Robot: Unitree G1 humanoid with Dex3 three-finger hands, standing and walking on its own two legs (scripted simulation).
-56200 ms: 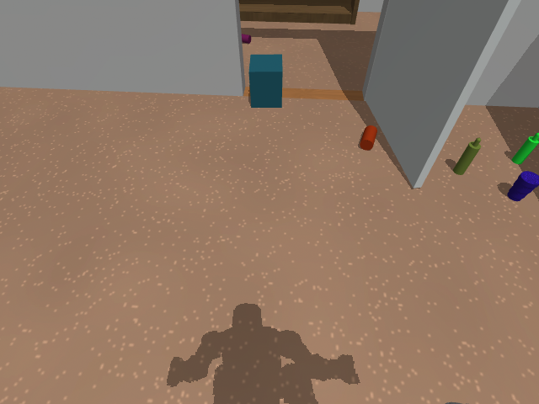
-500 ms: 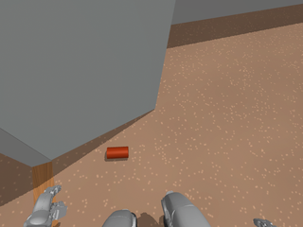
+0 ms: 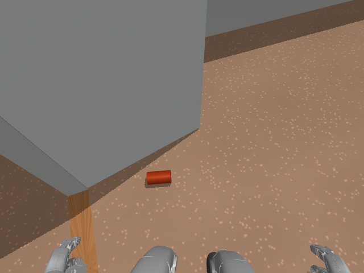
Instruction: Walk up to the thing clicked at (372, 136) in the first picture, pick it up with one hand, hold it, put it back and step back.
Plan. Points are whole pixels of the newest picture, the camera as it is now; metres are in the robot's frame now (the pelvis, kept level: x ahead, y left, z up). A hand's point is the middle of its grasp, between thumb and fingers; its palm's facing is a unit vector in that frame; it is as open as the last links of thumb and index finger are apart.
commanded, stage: step back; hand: left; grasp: from above
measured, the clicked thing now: (159, 177) +0.58 +0.19 -0.73
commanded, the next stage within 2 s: none
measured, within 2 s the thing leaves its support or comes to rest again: neither
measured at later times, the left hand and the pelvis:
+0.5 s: hand out of the picture -0.07 +0.27 -0.16, palm faces -0.04 -0.92 -0.40, open 7.4 cm; pelvis -0.15 -0.01 -0.01, yaw -4 degrees
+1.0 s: hand out of the picture -0.18 +0.22 -0.16, palm faces +0.02 -0.94 -0.35, open 7.4 cm; pelvis -0.32 -0.03 -0.01, yaw +2 degrees
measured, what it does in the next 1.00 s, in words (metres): walks backwards: left foot, then right foot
